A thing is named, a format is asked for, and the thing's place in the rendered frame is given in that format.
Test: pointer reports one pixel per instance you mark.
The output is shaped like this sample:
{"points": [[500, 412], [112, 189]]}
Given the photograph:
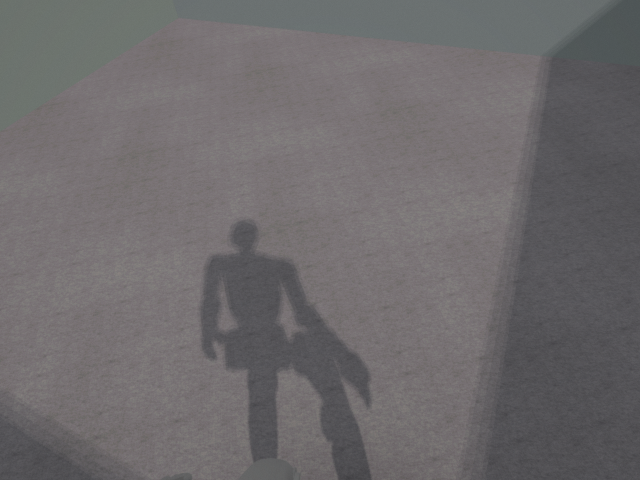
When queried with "left robot thigh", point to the left robot thigh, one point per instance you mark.
{"points": [[271, 469]]}

